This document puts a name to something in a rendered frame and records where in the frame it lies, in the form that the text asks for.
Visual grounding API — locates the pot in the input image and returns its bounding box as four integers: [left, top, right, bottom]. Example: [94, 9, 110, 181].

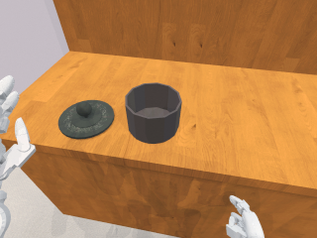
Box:
[125, 82, 182, 144]

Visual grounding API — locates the lid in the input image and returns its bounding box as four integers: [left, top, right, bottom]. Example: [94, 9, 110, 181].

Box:
[57, 99, 115, 140]

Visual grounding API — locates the robot right hand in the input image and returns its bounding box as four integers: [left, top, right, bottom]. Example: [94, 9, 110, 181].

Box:
[226, 195, 264, 238]

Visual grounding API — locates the robot left hand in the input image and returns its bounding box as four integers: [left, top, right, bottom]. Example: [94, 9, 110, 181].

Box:
[0, 75, 36, 188]

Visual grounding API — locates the table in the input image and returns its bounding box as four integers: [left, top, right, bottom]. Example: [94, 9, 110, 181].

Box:
[0, 0, 317, 238]

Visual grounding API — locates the knob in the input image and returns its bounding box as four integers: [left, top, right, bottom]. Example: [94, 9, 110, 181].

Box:
[76, 101, 92, 117]

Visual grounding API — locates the robot left forearm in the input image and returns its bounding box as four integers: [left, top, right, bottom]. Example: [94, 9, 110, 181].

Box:
[0, 190, 11, 238]

